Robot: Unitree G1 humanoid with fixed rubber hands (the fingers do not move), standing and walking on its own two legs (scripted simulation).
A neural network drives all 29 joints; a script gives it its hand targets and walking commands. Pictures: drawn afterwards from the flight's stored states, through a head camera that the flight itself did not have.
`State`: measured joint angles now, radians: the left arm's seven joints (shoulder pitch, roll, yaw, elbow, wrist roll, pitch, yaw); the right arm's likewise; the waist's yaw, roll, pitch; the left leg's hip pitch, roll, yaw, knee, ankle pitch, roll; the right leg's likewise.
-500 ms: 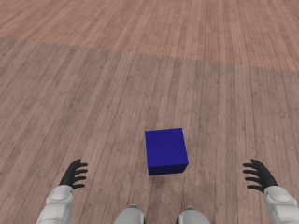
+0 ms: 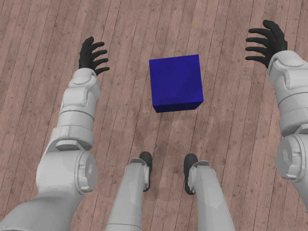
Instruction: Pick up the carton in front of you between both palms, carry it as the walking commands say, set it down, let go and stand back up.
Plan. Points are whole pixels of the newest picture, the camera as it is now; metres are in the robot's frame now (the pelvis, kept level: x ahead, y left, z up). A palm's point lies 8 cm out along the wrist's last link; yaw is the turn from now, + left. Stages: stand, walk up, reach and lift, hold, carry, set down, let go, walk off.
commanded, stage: reach and lift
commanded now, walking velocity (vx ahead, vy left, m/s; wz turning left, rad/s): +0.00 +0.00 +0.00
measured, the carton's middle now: (174, 87) +0.56 -0.01 -0.54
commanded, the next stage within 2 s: none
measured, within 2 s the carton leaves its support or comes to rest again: leaves its support in 2.00 s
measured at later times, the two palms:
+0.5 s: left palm (116, 65) +0.54 +0.18 -0.21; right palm (239, 53) +0.58 -0.19 -0.21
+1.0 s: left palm (131, 85) +0.53 +0.18 -0.43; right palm (218, 79) +0.57 -0.19 -0.43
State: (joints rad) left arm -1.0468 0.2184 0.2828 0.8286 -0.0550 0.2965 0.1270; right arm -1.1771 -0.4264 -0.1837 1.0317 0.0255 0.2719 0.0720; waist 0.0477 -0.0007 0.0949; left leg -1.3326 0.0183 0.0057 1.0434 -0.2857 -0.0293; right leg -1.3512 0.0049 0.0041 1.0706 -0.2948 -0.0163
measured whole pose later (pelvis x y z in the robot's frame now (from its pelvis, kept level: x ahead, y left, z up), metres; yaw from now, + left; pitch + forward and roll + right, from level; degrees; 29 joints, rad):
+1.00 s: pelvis -0.03 +0.01 -0.27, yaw +2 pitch +40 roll +4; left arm -1.54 0.26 0.24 1.05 -0.16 0.16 0.18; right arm -1.68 -0.54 -0.03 1.26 0.17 0.14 -0.01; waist 0.04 0.02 0.36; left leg -2.22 -0.04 0.00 2.06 -0.54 -0.05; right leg -2.25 0.02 0.06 2.09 -0.54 0.02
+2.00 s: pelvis -0.01 +0.01 -0.31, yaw +2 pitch +36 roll +3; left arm -1.50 0.19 0.36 0.93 -0.05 0.24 0.15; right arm -1.60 -0.40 -0.05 1.08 0.09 0.24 -0.02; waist 0.02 0.04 0.41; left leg -2.24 -0.07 -0.03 2.22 -0.62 -0.08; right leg -2.27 0.01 0.03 2.26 -0.62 -0.01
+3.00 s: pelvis +0.01 +0.02 -0.08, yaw -2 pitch +38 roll +1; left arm -0.81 -0.11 0.50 0.57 0.23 0.41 0.05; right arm -0.87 0.02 -0.41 0.66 -0.26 0.43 -0.01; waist 0.02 0.01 -0.24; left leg -1.63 -0.05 -0.06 1.46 -0.49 -0.05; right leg -1.65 0.04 0.06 1.46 -0.47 0.02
